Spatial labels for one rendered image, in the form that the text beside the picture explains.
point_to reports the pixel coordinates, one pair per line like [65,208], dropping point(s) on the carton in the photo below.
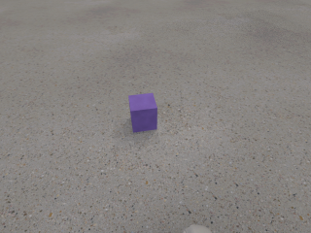
[143,112]

